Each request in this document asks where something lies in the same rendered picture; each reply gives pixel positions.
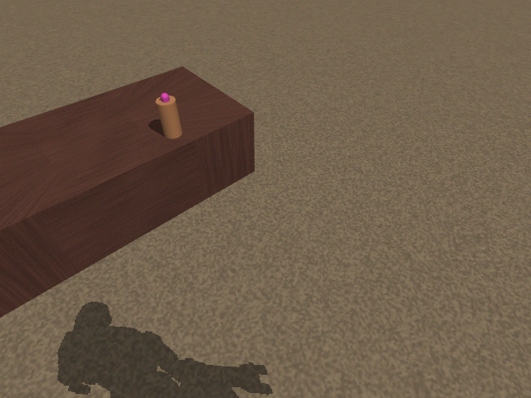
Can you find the bottle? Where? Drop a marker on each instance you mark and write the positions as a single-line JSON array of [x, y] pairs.
[[169, 117]]

